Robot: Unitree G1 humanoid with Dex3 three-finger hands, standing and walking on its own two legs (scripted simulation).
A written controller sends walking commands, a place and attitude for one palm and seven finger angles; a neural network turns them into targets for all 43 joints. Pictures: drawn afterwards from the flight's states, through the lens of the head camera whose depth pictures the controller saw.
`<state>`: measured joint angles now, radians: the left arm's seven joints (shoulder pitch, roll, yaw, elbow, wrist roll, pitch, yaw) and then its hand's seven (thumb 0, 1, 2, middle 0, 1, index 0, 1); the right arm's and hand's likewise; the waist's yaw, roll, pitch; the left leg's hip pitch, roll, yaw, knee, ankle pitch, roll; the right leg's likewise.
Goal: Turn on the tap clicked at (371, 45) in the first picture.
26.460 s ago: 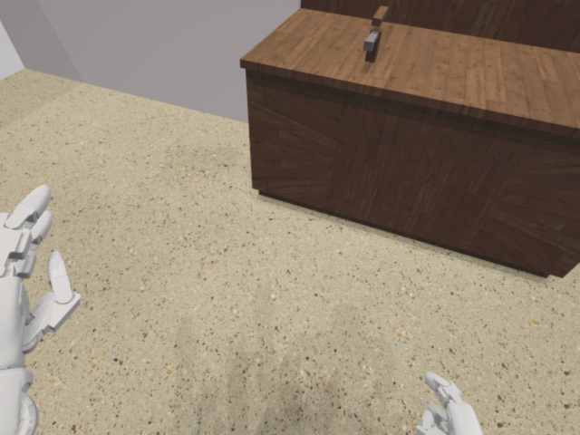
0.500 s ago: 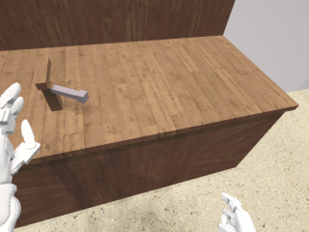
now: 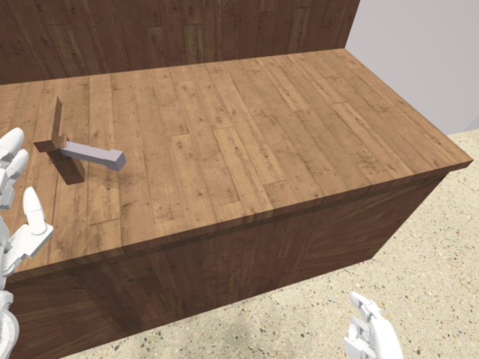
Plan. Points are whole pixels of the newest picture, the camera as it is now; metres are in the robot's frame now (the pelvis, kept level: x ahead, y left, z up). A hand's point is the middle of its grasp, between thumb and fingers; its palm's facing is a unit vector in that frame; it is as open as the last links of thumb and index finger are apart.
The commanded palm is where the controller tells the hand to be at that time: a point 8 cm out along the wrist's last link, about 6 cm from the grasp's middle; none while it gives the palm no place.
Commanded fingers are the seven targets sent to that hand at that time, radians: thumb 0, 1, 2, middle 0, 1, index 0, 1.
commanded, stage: shuffle to correct the standing spot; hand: left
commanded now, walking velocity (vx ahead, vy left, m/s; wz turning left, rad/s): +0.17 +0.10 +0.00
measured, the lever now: (115, 160) +0.44 +0.28 +0.06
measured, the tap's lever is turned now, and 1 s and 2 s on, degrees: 57 57 57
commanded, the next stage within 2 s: come to a stop and stand still in 0.86 s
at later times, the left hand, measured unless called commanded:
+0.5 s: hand (30, 238) +0.21 +0.26 +0.18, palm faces +0.42 -0.84 -0.36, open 7.4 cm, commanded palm +0.15 +0.29 +0.19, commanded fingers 0.00 0.90 0.90 -0.20 -0.30 -0.20 -0.30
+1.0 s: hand (29, 208) +0.24 +0.28 +0.18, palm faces +0.37 -0.83 -0.41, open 7.4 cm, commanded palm +0.18 +0.32 +0.19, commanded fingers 0.00 0.90 0.90 -0.20 -0.30 -0.20 -0.30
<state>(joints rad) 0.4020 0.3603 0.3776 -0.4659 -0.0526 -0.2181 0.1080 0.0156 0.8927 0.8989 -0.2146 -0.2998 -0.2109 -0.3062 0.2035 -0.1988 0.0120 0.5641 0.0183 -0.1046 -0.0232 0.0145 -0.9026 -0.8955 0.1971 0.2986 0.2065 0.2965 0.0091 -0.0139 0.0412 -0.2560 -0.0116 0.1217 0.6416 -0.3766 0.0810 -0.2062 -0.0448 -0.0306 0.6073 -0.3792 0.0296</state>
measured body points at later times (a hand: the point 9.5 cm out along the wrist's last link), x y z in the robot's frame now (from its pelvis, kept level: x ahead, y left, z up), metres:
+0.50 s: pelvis -0.01 +0.01 +0.00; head +0.00 +0.02 +0.45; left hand +0.18 +0.30 +0.19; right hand +0.16 -0.22 -0.07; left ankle -0.02 +0.06 -0.72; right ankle -0.03 -0.13 -0.71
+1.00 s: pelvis +0.01 +0.04 +0.00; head +0.03 +0.05 +0.45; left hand +0.22 +0.32 +0.20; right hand +0.17 -0.20 -0.07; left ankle +0.05 +0.16 -0.72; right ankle +0.02 -0.07 -0.71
